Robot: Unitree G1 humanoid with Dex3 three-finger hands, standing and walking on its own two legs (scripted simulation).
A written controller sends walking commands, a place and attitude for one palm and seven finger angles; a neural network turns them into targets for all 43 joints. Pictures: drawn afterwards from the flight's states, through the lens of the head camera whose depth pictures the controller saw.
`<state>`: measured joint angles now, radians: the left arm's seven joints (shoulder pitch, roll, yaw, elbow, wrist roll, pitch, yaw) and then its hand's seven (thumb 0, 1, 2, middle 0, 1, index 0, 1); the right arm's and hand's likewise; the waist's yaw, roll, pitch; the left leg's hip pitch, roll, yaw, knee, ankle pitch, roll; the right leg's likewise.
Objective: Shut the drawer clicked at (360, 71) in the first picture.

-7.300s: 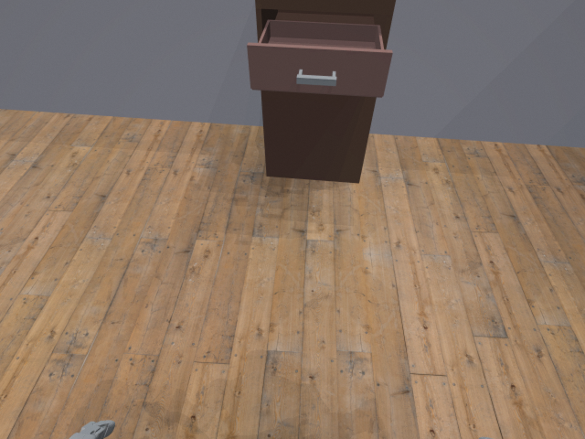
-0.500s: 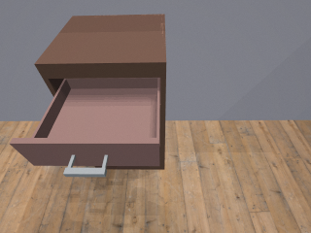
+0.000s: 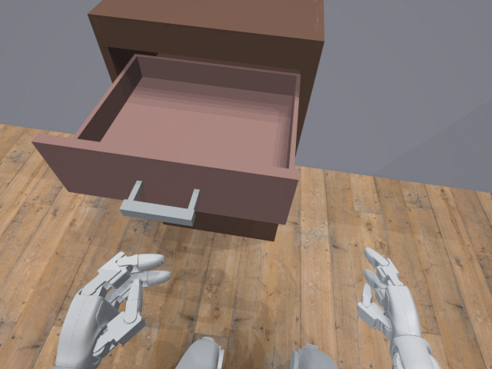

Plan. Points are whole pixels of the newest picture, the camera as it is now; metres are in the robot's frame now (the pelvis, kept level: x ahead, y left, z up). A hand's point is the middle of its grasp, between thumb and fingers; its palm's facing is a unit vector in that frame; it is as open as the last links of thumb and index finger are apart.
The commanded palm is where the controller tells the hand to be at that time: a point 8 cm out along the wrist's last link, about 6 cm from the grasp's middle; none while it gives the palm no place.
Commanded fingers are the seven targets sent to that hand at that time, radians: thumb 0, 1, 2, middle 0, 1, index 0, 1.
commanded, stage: raise the hand and make a fist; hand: left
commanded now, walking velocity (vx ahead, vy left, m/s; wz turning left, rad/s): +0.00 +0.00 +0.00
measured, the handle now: (162, 202) +0.36 +0.20 +0.04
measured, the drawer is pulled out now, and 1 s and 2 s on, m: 0.30 0.30 0.30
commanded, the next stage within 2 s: bring the fist close to the handle in 1.34 s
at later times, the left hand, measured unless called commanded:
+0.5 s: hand (144, 298) +0.19 +0.16 +0.10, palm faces -0.02 -1.00 -0.03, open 3.2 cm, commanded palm +0.14 +0.21 +0.11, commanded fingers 0.00 0.90 0.90 -1.28 -1.47 -1.28 -1.47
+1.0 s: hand (134, 288) +0.18 +0.16 +0.14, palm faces +0.02 -1.00 -0.07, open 3.2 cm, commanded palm +0.13 +0.21 +0.15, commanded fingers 0.00 0.90 0.90 -1.40 -1.60 -1.40 -1.60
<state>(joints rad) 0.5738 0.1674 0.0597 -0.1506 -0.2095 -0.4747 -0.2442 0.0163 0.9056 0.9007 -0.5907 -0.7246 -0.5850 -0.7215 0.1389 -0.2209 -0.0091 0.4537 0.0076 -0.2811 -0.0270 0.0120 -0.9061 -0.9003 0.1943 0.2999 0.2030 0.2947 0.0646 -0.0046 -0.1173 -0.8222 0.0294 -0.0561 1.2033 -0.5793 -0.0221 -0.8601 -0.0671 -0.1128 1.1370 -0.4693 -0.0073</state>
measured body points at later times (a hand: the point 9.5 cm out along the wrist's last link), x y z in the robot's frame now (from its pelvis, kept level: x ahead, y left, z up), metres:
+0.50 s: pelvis +0.02 +0.02 +0.02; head +0.06 +0.03 +0.47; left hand +0.18 +0.21 +0.10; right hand +0.20 -0.23 -0.04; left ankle +0.01 +0.13 -0.65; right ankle +0.05 -0.12 -0.65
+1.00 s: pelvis +0.04 +0.01 +0.04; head +0.06 +0.00 +0.49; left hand +0.18 +0.21 +0.15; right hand +0.23 -0.21 -0.02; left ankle +0.01 +0.13 -0.65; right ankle +0.05 -0.12 -0.65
